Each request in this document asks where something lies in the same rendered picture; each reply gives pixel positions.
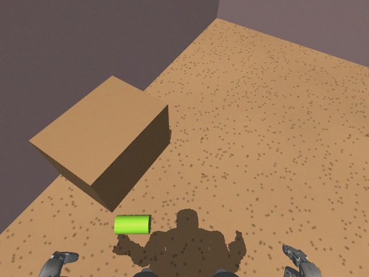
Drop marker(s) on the left robot hand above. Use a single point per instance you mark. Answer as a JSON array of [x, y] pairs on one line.
[[53, 266]]

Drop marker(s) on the right robot hand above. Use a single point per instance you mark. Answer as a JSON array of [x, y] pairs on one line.
[[306, 269]]

